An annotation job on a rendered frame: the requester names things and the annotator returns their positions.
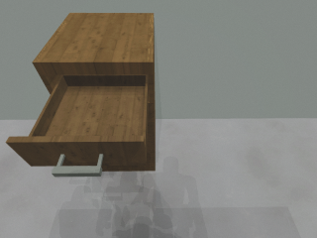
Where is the cabinet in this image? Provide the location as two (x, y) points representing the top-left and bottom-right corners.
(33, 13), (156, 172)

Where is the drawer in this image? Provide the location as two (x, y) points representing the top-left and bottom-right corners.
(5, 74), (149, 167)

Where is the handle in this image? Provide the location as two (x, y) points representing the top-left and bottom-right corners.
(52, 154), (104, 178)

